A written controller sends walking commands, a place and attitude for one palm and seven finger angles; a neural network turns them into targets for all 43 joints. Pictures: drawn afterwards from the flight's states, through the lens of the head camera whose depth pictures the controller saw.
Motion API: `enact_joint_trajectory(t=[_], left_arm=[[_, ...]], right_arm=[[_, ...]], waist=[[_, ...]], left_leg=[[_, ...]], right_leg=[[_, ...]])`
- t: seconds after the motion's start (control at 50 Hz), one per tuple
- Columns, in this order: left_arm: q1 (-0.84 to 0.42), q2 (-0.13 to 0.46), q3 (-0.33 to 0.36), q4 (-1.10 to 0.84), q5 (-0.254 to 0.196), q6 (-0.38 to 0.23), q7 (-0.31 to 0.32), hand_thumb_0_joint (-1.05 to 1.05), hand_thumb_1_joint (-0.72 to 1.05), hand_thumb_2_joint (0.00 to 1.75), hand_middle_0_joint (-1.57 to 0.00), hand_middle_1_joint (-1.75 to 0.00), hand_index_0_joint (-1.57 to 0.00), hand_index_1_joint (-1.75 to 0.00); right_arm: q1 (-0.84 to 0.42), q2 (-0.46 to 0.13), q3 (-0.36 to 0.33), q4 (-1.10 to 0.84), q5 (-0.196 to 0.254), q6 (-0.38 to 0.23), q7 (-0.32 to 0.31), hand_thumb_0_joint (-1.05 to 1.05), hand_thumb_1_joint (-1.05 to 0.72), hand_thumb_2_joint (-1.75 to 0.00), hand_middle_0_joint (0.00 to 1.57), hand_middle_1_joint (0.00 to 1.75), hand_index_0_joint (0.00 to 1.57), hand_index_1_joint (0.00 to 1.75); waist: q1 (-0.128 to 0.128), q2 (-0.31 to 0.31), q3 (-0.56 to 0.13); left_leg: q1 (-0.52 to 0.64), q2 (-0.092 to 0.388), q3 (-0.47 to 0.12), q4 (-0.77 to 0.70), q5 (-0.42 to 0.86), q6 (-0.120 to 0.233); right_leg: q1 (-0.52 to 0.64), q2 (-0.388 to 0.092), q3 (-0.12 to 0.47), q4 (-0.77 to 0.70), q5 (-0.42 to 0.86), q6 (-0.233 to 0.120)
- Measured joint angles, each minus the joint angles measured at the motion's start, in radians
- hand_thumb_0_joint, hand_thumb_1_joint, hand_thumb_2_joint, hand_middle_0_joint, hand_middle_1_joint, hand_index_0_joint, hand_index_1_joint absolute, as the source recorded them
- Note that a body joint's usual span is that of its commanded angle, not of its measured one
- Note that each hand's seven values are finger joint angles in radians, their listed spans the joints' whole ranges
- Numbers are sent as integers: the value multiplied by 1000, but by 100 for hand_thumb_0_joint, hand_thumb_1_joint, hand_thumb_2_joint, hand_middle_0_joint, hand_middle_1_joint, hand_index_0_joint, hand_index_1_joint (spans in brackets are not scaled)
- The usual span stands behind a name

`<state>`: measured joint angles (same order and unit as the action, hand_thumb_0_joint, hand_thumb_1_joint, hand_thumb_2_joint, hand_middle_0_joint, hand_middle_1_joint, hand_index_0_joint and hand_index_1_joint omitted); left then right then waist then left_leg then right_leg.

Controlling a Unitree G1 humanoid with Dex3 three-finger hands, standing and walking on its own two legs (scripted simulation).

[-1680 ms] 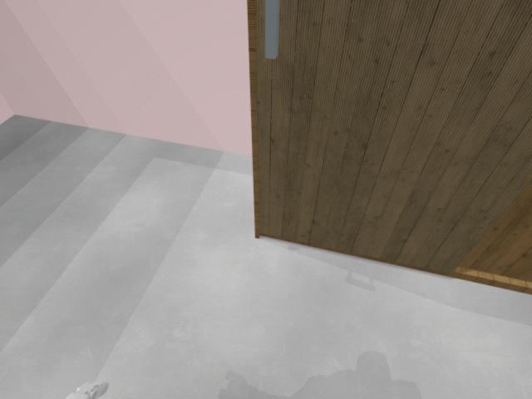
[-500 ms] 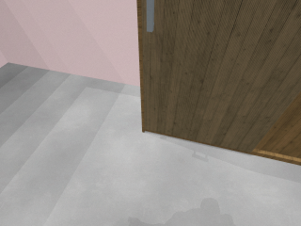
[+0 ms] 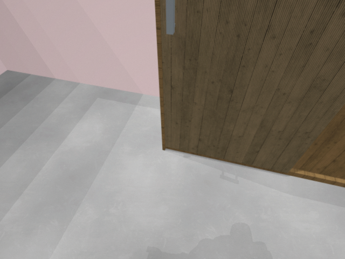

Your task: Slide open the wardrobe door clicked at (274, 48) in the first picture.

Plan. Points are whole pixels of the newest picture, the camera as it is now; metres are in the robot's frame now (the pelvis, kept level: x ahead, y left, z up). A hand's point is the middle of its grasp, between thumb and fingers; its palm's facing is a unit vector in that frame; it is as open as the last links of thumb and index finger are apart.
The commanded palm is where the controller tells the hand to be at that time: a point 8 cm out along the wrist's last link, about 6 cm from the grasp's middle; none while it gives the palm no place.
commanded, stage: turn to face it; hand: left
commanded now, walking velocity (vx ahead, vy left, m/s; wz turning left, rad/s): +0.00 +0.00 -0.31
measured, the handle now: out of the picture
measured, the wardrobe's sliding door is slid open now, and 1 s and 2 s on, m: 0.00 0.00 0.00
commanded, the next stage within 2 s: take the last steps up to it in 0.34 s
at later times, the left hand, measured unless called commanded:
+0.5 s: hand out of the picture +0.06 +0.19 -0.18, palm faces -0.13 -0.97 -0.22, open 7.3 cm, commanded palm none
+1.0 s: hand (117, 238) +0.21 +0.18 -0.18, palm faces -0.20 -0.97 -0.16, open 7.3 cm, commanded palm none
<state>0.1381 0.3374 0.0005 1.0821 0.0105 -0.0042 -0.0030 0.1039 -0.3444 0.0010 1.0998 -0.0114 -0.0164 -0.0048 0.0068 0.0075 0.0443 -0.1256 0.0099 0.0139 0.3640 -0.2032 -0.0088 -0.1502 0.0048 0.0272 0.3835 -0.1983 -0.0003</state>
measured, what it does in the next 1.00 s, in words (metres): walks ahead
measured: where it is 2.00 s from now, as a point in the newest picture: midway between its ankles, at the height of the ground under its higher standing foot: (176, 233)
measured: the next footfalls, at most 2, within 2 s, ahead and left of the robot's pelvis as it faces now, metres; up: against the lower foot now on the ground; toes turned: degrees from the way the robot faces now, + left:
right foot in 1.10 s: +0.25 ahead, -0.14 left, +0.00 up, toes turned -19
left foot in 1.46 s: +0.42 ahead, +0.12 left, +0.00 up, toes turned +1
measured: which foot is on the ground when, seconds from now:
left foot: down 0.00-1.00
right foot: down 0.00-0.68, up 0.70-1.00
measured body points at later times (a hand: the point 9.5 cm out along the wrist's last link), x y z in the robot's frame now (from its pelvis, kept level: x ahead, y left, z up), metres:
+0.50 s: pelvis -0.02 +0.01 -0.02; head +0.01 +0.00 +0.43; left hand +0.07 +0.24 -0.17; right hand -0.02 -0.24 -0.17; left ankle +0.00 +0.12 -0.75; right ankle +0.01 -0.12 -0.75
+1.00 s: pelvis +0.10 +0.02 -0.01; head +0.13 +0.02 +0.44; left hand +0.22 +0.23 -0.16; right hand -0.05 -0.15 -0.15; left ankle +0.00 +0.12 -0.75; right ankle +0.16 -0.14 -0.71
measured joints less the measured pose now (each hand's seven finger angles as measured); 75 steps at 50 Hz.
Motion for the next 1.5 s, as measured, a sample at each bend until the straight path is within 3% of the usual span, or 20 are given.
enact_joint_trajectory(t=[0.38,0.5,0.6,0.68,0.74,0.78,0.84,0.94,1.04,1.1,1.16,1.22,1.3,1.4,1.46,1.5], left_arm=[[65,-126,8,-86,6,47,2,0,91,90,-20,-30,-21,-30],[77,-142,17,-106,11,44,3,0,91,90,-20,-30,-21,-30],[121,-155,27,-106,13,33,2,0,91,90,-20,-30,-21,-30],[166,-153,40,-88,7,25,4,0,91,90,-20,-30,-21,-30],[188,-152,51,-58,13,35,1,0,91,90,-20,-30,-20,-30],[188,-147,58,-47,19,34,-5,1,91,90,-20,-30,-20,-30],[163,-138,67,-53,21,24,-13,1,91,90,-20,-30,-20,-30],[93,-143,66,-74,17,14,-18,1,91,90,-19,-30,-20,-30],[22,-170,54,-86,14,5,-19,1,91,90,-19,-30,-20,-30],[0,-183,48,-98,18,-30,-20,1,91,90,-19,-30,-20,-30],[-5,-204,49,-95,11,-66,-7,0,91,90,-20,-30,-20,-30],[27,-208,71,-90,-3,-77,19,-2,94,90,-20,-30,-21,-30],[78,-173,75,-62,15,-72,31,-3,96,90,-20,-30,-21,-30],[145,-155,69,-13,22,-48,16,-2,94,90,-20,-30,-20,-30],[185,-152,71,3,19,-31,8,-1,93,90,-20,-30,-20,-30],[189,-145,73,13,14,-10,7,0,92,90,-20,-30,-20,-30]], right_arm=[[100,131,-21,-56,-1,35,-13,0,-91,-90,21,30,20,30],[132,138,-38,-61,-3,38,-11,0,-91,-90,21,30,20,30],[187,125,-44,-44,-10,32,-2,0,-91,-90,20,30,20,30],[227,126,-43,-35,-11,4,-3,0,-91,-90,20,30,20,30],[267,135,-44,-41,-14,-23,-8,0,-91,-90,20,30,20,30],[297,149,-40,-35,-12,-35,-12,0,-91,-90,20,30,20,30],[337,179,-26,-15,-11,-48,-17,0,-91,-90,20,30,20,30],[382,230,-9,26,-12,-60,-23,0,-91,-90,20,30,20,30],[409,254,-9,61,-16,-56,-21,0,-91,-90,20,30,20,30],[435,262,-13,85,-7,-49,-17,0,-90,-90,21,30,20,30],[400,256,-22,92,4,-24,-10,0,-91,-90,21,30,20,30],[337,237,-37,66,-3,-10,-9,0,-91,-90,21,30,20,30],[229,201,-57,-11,-11,-5,-4,0,-91,-90,20,30,20,30],[130,170,-68,-89,-11,-23,12,0,-93,-90,20,30,20,30],[121,155,-65,-112,-14,-47,20,0,-93,-90,20,30,20,30],[117,163,-60,-113,-22,-60,13,0,-93,-90,20,30,20,30]], waist=[[-17,-16,20],[-27,-10,22],[-22,2,-26],[-16,-16,-55],[-26,-14,-72],[-36,-11,-75],[-39,-16,-61],[-40,-24,-13],[-64,-15,27],[-63,-11,33],[-53,6,47],[-34,4,30],[-25,6,-3],[-13,-2,-24],[-1,-11,-34],[2,-32,-31]], left_leg=[[-102,35,92,181,-94,1],[-135,43,108,225,-113,5],[-146,27,80,284,-247,15],[-103,5,88,231,-162,37],[-50,6,114,189,-167,58],[-3,7,122,129,-161,61],[62,4,127,36,-133,58],[143,-1,137,-52,-131,49],[201,9,146,-37,-200,26],[176,32,138,129,-301,13],[-20,47,55,620,-312,31],[-207,64,40,851,-225,34],[-354,110,56,730,-154,12],[-348,126,75,422,-60,-4],[-267,106,95,271,-38,-2],[-264,85,112,315,-68,26]], right_leg=[[-142,40,91,186,-57,3],[-179,50,107,222,-66,4],[-162,51,108,208,-86,-4],[-147,42,126,224,-136,-9],[-213,27,61,429,-216,-25],[-269,3,6,562,-192,-22],[-337,-42,-46,643,-121,-9],[-392,-91,-92,549,-54,3],[-348,-79,-138,325,-55,-17],[-259,-53,-167,201,20,-47],[-231,-51,-196,278,-46,-47],[-153,-50,-210,221,-72,-28],[-73,-52,-212,127,-61,-13],[-13,-70,-200,107,-100,25],[-4,-95,-192,190,-181,41],[-72,-99,-140,401,-292,18]])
